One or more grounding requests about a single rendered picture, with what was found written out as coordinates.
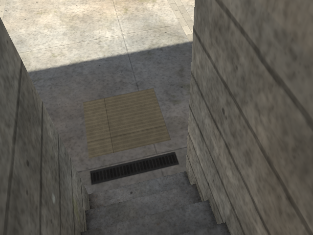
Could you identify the stairs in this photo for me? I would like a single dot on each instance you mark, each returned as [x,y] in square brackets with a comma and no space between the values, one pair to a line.
[167,205]

